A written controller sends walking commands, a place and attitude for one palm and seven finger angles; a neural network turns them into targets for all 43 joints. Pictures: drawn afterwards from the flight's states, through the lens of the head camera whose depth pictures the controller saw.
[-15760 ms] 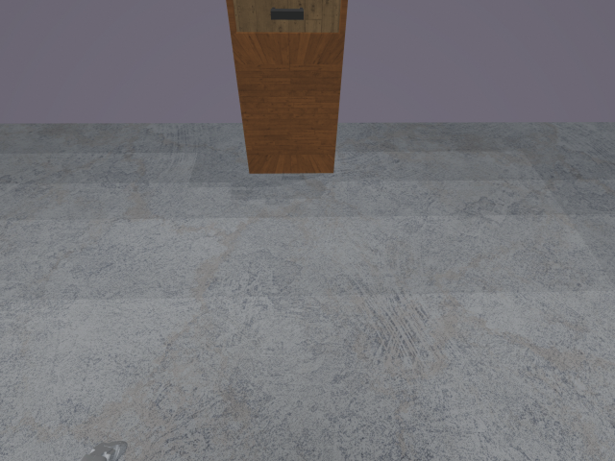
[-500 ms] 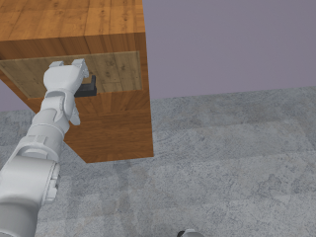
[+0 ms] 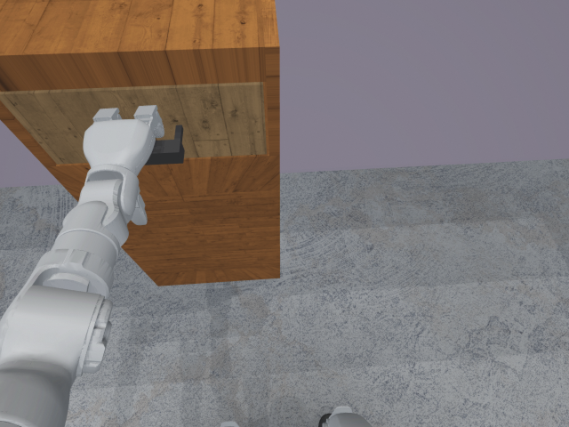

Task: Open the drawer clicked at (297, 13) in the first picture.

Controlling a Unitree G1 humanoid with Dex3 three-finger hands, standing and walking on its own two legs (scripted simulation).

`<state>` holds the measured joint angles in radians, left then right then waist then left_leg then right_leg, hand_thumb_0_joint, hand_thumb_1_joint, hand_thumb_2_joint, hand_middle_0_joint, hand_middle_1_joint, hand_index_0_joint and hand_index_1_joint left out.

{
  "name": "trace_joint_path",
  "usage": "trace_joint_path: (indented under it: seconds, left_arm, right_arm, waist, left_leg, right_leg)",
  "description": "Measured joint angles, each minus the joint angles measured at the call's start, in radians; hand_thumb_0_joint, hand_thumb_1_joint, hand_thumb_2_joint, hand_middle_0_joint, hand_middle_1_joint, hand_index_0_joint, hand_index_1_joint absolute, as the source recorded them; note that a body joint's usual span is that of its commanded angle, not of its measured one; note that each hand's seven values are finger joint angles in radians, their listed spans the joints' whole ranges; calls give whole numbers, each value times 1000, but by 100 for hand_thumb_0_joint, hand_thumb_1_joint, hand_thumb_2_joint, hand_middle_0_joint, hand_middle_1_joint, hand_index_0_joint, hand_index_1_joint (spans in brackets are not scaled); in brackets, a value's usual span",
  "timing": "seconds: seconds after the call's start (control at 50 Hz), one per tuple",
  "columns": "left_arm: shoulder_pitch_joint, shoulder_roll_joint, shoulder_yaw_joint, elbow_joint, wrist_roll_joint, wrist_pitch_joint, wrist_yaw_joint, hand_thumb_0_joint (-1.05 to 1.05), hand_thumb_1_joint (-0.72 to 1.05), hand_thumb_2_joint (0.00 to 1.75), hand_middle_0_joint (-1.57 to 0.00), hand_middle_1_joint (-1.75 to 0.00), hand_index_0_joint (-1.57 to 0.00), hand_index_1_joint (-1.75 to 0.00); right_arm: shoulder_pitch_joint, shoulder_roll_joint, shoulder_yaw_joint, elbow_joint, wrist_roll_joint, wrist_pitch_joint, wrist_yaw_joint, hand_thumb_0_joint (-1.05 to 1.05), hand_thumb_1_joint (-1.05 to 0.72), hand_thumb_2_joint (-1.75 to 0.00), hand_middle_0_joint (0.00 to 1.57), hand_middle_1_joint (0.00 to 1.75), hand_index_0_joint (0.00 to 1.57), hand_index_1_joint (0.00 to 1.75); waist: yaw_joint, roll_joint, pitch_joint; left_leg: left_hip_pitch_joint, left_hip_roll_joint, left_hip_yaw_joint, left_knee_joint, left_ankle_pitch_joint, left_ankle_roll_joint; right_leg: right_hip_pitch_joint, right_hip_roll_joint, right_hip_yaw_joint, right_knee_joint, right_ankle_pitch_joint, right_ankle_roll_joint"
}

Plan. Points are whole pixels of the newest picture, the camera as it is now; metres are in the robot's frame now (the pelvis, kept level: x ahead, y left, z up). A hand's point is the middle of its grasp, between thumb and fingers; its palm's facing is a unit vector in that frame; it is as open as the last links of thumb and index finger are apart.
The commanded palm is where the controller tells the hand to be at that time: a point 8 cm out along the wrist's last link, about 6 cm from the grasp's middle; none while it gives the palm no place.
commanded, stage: lower the fingers behind the handle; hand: left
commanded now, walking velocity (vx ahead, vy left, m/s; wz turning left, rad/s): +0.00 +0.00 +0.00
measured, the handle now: (147, 142) +0.55 +0.21 +0.03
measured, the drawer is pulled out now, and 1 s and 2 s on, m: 0.00 0.00 0.01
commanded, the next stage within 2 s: close the thumb around the handle in 0.70 s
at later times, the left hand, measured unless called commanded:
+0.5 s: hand (140, 176) +0.48 +0.21 +0.02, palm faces -0.04 +0.02 -1.00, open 13.9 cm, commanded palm +0.47 +0.21 +0.06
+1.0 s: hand (145, 175) +0.49 +0.21 +0.01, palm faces -0.06 -0.01 -1.00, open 12.8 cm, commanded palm +0.47 +0.21 +0.06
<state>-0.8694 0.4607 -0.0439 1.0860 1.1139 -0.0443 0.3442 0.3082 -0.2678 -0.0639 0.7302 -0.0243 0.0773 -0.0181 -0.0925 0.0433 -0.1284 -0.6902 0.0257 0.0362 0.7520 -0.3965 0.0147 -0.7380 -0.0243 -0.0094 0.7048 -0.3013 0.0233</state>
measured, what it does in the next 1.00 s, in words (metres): stands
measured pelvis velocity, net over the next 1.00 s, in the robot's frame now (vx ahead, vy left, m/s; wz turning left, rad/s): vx -0.01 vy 0.00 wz -0.01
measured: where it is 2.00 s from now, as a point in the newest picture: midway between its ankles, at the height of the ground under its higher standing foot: outside the picture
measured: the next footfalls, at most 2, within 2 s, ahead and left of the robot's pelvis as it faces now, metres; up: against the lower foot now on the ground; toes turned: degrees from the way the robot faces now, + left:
none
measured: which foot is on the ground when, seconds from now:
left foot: down 0.00-1.00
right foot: down 0.00-1.00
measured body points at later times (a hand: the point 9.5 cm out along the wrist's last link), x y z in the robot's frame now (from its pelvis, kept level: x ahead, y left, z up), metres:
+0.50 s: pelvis -0.03 +0.00 -0.02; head +0.09 -0.01 +0.42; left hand +0.48 +0.21 +0.08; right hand -0.03 -0.27 -0.15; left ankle -0.03 +0.11 -0.71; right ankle +0.01 -0.14 -0.71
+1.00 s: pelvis -0.01 +0.00 -0.02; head +0.11 -0.01 +0.42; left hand +0.49 +0.21 +0.06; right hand -0.01 -0.27 -0.15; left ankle -0.03 +0.11 -0.71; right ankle +0.01 -0.14 -0.71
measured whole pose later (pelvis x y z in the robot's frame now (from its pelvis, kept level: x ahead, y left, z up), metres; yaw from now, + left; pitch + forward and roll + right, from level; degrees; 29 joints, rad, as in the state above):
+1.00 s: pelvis -0.01 +0.00 -0.02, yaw -1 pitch +23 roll -1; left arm -0.90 0.49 -0.02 1.11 1.10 -0.05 0.33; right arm 0.36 -0.26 -0.05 0.73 -0.03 0.06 -0.02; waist -0.12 0.06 -0.14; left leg -0.83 0.03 0.04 0.86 -0.43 0.02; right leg -0.87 -0.02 -0.01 0.80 -0.32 0.03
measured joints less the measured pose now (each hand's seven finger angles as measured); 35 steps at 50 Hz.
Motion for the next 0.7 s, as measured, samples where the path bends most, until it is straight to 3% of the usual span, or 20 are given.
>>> trace_joint_path:
  seconds: [0.2,0.32,0.44,0.54,0.7]
  left_arm:
    - [-14,34,-5,9,-7,-12,-41,0,-49,30,-27,-128,-32,-120]
    - [-25,52,-8,3,-6,-35,-32,0,-49,30,-24,-129,-32,-120]
    - [-50,51,-17,16,-6,-21,-15,0,-49,30,-23,-129,-32,-120]
    - [-71,46,-3,63,-16,-2,-33,0,-49,30,-24,-126,-30,-120]
    - [-62,66,34,49,3,-42,-19,0,-49,30,-29,-122,-29,-120]
  right_arm:
    - [31,-3,11,-24,4,-1,-11,0,-91,-90,20,30,20,30]
    - [53,0,15,-21,7,-7,-13,0,-91,-90,20,30,20,30]
    - [63,0,13,-13,7,-16,-8,0,-91,-90,20,30,21,30]
    - [53,1,21,-12,6,-21,-8,0,-91,-90,20,30,21,30]
    - [59,0,22,-9,-7,-32,-13,0,-91,-90,21,30,21,30]
  waist:
    - [-11,0,-2]
    - [-13,0,0]
    - [-17,8,-2]
    - [-36,10,4]
    - [-47,10,0]
  left_leg:
    - [-35,3,11,35,-5,3]
    - [-81,3,10,74,-11,4]
    - [-127,1,6,109,-15,5]
    - [-148,2,7,120,-13,6]
    - [-179,6,4,141,-22,5]
  right_leg:
    - [-40,3,12,34,1,2]
    - [-84,2,13,70,-4,2]
    - [-127,0,10,100,-6,2]
    - [-148,1,12,109,-3,3]
    - [-177,4,10,126,-9,3]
